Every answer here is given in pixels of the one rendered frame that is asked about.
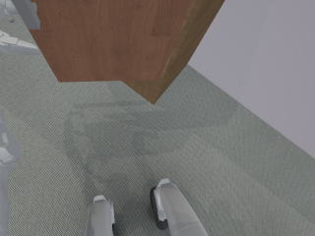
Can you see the cupboard door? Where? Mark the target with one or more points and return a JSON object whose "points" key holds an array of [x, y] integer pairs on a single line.
{"points": [[107, 40]]}

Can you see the handle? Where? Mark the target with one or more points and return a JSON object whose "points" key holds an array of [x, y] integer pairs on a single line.
{"points": [[28, 12]]}

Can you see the left robot upper arm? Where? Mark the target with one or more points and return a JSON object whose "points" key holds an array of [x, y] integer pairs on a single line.
{"points": [[10, 152]]}

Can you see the robot left hand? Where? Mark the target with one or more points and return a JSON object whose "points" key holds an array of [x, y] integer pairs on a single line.
{"points": [[9, 44]]}

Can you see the robot left shin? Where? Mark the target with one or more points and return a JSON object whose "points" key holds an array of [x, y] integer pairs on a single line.
{"points": [[97, 198]]}

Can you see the robot left thigh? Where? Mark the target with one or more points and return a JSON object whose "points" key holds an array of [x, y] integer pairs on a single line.
{"points": [[100, 218]]}

